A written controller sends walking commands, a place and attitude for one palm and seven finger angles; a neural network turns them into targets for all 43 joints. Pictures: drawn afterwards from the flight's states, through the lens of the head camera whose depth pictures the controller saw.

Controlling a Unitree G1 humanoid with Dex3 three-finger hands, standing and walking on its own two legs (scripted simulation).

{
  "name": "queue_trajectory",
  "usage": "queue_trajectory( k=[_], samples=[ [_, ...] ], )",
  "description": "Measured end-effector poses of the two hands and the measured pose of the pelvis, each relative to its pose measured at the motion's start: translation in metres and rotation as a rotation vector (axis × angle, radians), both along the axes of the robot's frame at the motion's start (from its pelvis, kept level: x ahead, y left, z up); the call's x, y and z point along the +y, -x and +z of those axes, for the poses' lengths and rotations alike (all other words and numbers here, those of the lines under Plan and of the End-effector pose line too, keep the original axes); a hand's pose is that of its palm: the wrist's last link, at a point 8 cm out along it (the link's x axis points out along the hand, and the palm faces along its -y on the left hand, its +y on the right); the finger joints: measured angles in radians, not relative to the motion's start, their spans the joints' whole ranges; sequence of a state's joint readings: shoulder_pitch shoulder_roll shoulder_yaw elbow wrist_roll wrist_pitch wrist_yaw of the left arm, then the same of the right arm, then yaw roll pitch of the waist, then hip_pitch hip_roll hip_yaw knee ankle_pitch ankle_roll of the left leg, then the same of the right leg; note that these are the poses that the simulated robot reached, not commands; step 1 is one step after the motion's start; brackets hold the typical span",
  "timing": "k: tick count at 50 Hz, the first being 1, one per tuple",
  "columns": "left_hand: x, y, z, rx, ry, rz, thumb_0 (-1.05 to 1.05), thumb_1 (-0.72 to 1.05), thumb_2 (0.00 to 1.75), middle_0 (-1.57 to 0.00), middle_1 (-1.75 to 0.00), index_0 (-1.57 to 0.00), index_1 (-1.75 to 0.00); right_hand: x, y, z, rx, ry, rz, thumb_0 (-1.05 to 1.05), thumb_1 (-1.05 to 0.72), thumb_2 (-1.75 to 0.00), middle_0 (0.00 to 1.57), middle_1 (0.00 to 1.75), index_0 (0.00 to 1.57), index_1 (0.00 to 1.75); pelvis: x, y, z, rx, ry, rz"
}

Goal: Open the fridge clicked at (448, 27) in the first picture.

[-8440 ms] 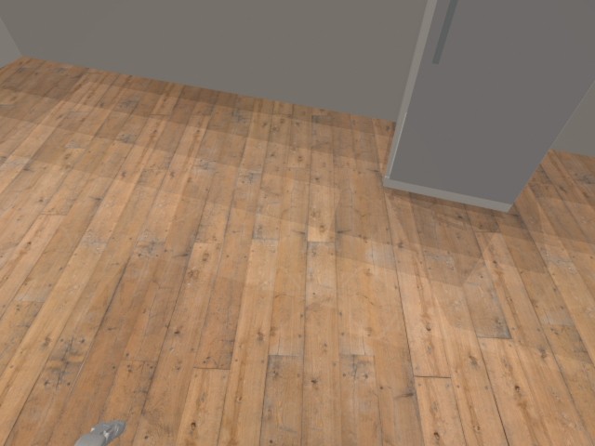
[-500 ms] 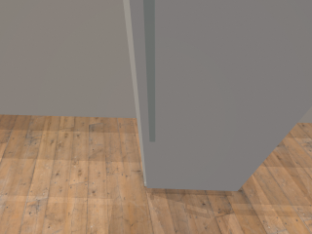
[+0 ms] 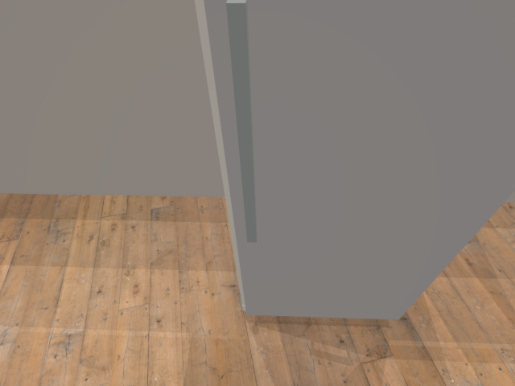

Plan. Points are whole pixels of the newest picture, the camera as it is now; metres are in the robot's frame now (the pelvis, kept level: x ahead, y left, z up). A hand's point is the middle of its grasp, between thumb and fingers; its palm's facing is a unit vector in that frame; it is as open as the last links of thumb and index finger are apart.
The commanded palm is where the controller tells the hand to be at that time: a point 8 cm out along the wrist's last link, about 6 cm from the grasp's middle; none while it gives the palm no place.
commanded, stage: come to a stop and stand still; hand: left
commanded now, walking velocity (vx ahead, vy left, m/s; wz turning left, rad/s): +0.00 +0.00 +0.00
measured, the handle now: (247, 152) +0.44 +0.04 +0.14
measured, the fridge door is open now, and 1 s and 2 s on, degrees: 0 0 0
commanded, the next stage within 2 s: look again from close up in 0.04 s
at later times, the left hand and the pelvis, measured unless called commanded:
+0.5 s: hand out of the picture -0.02 +0.16 -0.17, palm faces +0.04 -0.98 -0.19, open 7.3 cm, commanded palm none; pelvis +0.00 -0.01 +0.00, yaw +0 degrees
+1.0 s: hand out of the picture -0.03 +0.16 -0.17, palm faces +0.05 -0.98 -0.17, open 7.3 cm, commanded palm none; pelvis -0.01 +0.00 +0.00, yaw +0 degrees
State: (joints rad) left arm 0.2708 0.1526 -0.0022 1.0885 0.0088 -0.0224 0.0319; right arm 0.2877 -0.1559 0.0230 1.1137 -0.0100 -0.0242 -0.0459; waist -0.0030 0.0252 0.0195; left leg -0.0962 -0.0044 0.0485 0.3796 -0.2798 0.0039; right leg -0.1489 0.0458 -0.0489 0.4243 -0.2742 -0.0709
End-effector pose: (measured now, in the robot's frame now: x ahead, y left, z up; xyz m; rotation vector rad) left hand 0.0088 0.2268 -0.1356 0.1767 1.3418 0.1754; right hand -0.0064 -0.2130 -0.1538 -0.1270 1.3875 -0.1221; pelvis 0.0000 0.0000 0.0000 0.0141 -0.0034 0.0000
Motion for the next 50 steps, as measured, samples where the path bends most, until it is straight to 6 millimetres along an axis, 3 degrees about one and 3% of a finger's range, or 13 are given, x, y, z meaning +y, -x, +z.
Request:
queue_trajectory(
  k=[17, 37, 50],
  samples=[
    [-0.019, 0.028, -0.005, 0.059, 0.038, 0.024, 0.00, 0.92, 0.90, -0.20, -0.30, -0.20, -0.30, -0.006, 0.003, 0.003, 0.013, 0.009, 0.004, 0.00, -0.91, -0.89, 0.20, 0.30, 0.20, 0.30, -0.007, 0.002, 0.001, -0.003, 0.004, 0.002],
    [-0.021, 0.037, -0.007, 0.060, 0.047, 0.031, 0.00, 0.92, 0.90, -0.20, -0.30, -0.20, -0.30, 0.003, 0.028, 0.004, 0.056, -0.005, -0.008, 0.00, -0.91, -0.89, 0.20, 0.30, 0.20, 0.30, -0.006, 0.008, 0.001, -0.004, 0.006, 0.007],
    [-0.021, 0.043, -0.009, 0.075, 0.062, 0.037, 0.00, 0.92, 0.90, -0.20, -0.30, -0.20, -0.30, 0.009, 0.030, 0.005, 0.059, -0.003, -0.006, 0.00, -0.91, -0.89, 0.20, 0.30, 0.20, 0.30, -0.002, 0.010, 0.001, -0.001, 0.005, 0.008]
  ],
)
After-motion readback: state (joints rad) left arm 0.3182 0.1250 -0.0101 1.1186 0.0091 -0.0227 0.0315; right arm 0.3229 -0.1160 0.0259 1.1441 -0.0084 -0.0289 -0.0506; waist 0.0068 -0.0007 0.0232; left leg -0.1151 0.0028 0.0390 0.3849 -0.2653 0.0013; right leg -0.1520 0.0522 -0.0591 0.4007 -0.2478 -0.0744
